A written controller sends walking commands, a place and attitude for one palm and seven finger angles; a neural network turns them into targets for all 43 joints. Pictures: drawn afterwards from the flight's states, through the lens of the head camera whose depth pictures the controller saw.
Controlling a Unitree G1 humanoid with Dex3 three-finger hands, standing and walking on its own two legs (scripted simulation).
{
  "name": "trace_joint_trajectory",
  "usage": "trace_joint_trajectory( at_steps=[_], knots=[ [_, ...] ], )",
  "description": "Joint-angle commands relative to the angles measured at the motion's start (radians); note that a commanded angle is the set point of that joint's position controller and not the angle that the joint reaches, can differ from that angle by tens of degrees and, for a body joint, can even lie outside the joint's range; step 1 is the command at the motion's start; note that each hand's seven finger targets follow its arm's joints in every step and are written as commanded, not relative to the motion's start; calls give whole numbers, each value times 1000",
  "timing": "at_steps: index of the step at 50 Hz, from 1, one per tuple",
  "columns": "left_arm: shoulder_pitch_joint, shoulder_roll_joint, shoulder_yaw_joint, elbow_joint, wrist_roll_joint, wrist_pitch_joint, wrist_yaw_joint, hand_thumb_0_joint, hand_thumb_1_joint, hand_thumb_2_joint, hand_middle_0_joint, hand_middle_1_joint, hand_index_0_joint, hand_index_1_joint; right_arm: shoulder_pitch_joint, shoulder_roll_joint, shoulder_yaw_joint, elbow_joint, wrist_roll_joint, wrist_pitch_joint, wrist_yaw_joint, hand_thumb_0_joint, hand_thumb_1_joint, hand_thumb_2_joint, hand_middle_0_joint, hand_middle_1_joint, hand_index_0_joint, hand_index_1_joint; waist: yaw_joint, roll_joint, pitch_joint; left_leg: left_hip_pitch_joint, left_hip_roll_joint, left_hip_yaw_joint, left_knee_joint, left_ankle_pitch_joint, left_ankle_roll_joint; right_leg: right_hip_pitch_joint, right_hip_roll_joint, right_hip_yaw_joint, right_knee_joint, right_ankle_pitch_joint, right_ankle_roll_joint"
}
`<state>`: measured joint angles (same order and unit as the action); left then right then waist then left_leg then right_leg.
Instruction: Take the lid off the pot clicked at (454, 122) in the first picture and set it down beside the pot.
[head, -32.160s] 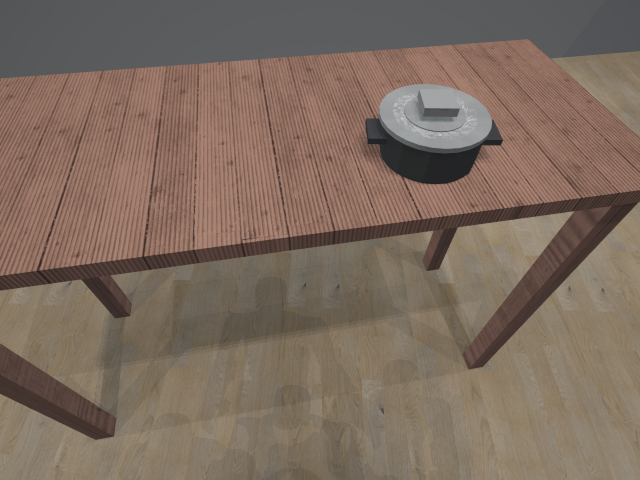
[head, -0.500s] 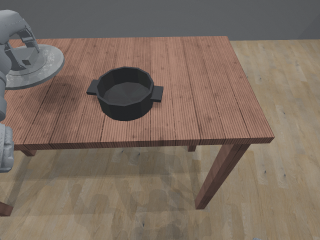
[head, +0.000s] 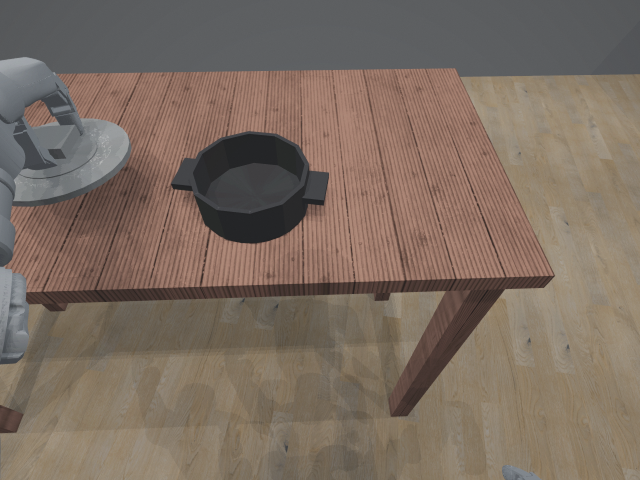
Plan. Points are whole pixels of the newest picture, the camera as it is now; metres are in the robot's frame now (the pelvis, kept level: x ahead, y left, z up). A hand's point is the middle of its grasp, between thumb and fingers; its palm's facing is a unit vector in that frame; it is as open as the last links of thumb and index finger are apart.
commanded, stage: lower the lid onto the table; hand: left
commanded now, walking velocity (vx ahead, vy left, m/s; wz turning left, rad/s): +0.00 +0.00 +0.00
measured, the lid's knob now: (49, 142) +0.48 +0.31 +0.17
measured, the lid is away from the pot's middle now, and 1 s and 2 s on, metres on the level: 0.23 0.23 0.23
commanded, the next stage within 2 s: open the fingers wide in 1.18 s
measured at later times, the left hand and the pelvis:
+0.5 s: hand (57, 157) +0.46 +0.30 +0.17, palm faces -0.39 -0.13 -0.91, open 8.6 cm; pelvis +0.00 +0.00 +0.00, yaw +0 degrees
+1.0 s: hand (57, 190) +0.44 +0.31 +0.13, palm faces -0.44 -0.14 -0.89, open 8.6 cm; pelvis -0.01 +0.00 +0.00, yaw +0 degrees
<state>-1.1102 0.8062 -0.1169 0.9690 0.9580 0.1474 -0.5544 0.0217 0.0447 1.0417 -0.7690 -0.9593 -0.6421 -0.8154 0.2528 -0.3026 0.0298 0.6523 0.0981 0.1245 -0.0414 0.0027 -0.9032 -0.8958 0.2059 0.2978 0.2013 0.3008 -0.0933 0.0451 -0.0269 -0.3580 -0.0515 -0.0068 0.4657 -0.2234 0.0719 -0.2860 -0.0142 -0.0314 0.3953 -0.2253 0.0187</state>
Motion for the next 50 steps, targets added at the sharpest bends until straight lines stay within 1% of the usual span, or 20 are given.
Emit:
trace_joint_trajectory(
  at_steps=[1,3,8,12,15,17,19,22,23,27,30,31,33,37,38,40,42,45,48,50],
  knots=[
    [-642,292,66,-250,2,-10,60,0,393,1213,-861,-1011,-863,-951,13,-153,-52,-84,-1,-29,-11,0,-900,-900,200,300,200,300,-14,119,-434,378,23,-74,4,464,6,-8,62,-19,-13,235,-63],
    [-668,329,95,-315,3,-22,71,0,393,1213,-861,-1011,-863,-951,18,-153,-54,-89,-5,-36,-12,0,-900,-900,200,300,200,300,-7,126,-494,410,25,-85,7,504,-2,13,62,-13,-7,248,-65],
    [-639,272,56,-193,0,-30,72,0,393,1213,-861,-1011,-863,-951,31,-154,-51,-63,-5,-38,-19,0,-900,-900,200,300,200,300,-16,87,-430,358,21,-76,2,422,0,-11,62,-21,-9,220,-64],
    [-637,276,56,-210,-5,-45,84,0,393,1213,-861,-1011,-863,-951,19,-158,-52,-71,-9,-43,-19,0,-900,-900,200,300,200,300,-14,149,-456,382,19,-82,16,483,-8,-19,60,-18,-4,240,-73],
    [-633,310,90,-159,6,-54,86,0,393,1213,-861,-1011,-863,-951,36,-155,-50,-58,-8,-37,-19,0,-900,-900,200,300,200,300,-11,80,-435,338,19,-77,3,411,-1,2,61,-18,-1,227,-67],
    [-615,264,51,-151,-5,-58,87,0,393,1213,-861,-1011,-863,-951,24,-160,-50,-66,-9,-35,-20,0,-900,-900,200,300,200,300,-13,130,-433,344,18,-78,8,447,-9,-19,59,-22,4,233,-74],
    [-628,314,98,-182,11,-70,95,0,393,1213,-861,-1011,-863,-951,33,-158,-54,-69,-15,-37,-17,0,-900,-900,200,300,200,300,-7,128,-469,363,20,-83,13,460,-7,-6,62,-15,6,235,-70],
    [-551,304,94,-123,2,-72,97,0,393,1213,-861,-1011,-863,-951,32,-160,-52,-71,-12,-30,-20,0,-900,-900,200,300,200,300,-7,99,-447,330,17,-74,20,469,-6,2,59,-14,9,259,-70],
    [-562,350,132,-138,11,-77,101,0,393,1213,-861,-1011,-863,-951,37,-158,-52,-70,-12,-25,-18,0,-900,-900,200,300,200,300,-2,59,-457,316,20,-74,13,436,-4,21,58,-10,13,249,-63],
    [-553,267,56,-71,-6,-77,96,0,393,1213,-861,-1011,-863,-951,34,-162,-55,-64,-6,-16,-22,0,-900,-900,200,300,200,300,-19,72,-394,297,20,-66,17,412,2,-30,60,-18,9,232,-66],
    [-629,358,118,-169,11,-97,112,0,393,1213,-861,-1011,-863,-951,41,-161,-54,-69,-9,-17,-24,0,-900,-900,200,300,200,300,-9,113,-481,333,19,-73,18,421,0,0,61,-9,21,237,-65],
    [-609,326,100,-151,11,-102,112,0,393,1213,-861,-1011,-863,-951,38,-155,-55,-71,-11,-23,-27,0,-900,-900,200,300,200,300,-14,130,-477,348,19,-75,27,439,0,-18,63,-11,21,233,-65],
    [-615,365,127,-184,12,-110,118,0,393,1213,-861,-1011,-863,-951,47,-158,-54,-67,-12,-23,-28,0,-900,-900,200,300,200,300,-12,144,-498,358,27,-77,31,468,-9,-15,61,-7,23,240,-61],
    [-495,344,128,-141,-3,-113,117,0,393,1213,-861,-1011,-863,-951,38,-163,-57,-73,-12,-20,-25,0,-900,-900,200,300,200,300,-8,148,-477,352,25,-72,52,538,-8,-23,61,-11,30,280,-65],
    [-504,372,157,-148,3,-114,119,0,393,1213,-861,-1011,-863,-951,43,-159,-57,-69,-13,-16,-22,0,-900,-900,200,300,200,300,-7,116,-471,338,27,-74,49,510,-6,-16,62,-6,31,267,-60],
    [-492,357,144,-152,-2,-114,117,0,393,1213,-861,-1011,-863,-951,35,-159,-57,-73,-11,-9,-19,0,-900,-900,200,300,200,300,-5,112,-461,321,24,-70,45,479,-2,-13,61,-8,31,258,-60],
    [-475,276,79,-136,-17,-108,112,0,393,1213,-861,-1011,-863,-951,28,-162,-59,-73,-7,-5,-19,0,-900,-900,200,300,200,300,-18,133,-427,339,30,-72,52,518,-7,-59,62,-15,27,253,-65],
    [-497,292,91,-96,-10,-108,115,0,393,1213,-861,-1011,-863,-951,38,-159,-56,-62,-8,4,-24,0,-900,-900,200,300,200,300,-24,81,-400,301,26,-70,40,389,1,-66,68,-16,23,194,-60],
    [-542,323,108,-159,-13,-120,124,0,393,1213,-861,-1011,-863,-951,34,-157,-54,-70,-9,-2,-31,0,-900,-900,200,300,200,300,-18,111,-454,327,24,-73,43,402,1,-47,65,-9,31,205,-61],
    [-581,289,73,-135,-16,-125,124,0,393,1213,-861,-1011,-863,-951,43,-157,-52,-53,-7,-7,-39,0,-900,-900,200,300,200,300,-29,116,-435,328,24,-72,39,359,3,-72,66,-15,25,185,-60]
  ],
)
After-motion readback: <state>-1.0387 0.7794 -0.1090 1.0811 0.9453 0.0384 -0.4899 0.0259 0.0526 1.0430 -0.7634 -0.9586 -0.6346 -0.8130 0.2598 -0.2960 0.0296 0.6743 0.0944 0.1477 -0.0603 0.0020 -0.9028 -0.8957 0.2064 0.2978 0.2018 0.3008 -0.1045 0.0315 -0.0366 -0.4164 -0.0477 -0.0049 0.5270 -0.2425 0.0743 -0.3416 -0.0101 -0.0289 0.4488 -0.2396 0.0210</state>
